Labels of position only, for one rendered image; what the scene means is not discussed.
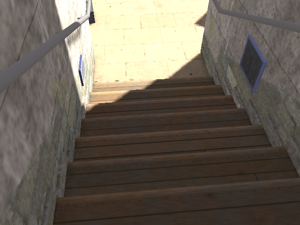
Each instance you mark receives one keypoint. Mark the stairs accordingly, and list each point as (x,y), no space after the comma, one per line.
(175,152)

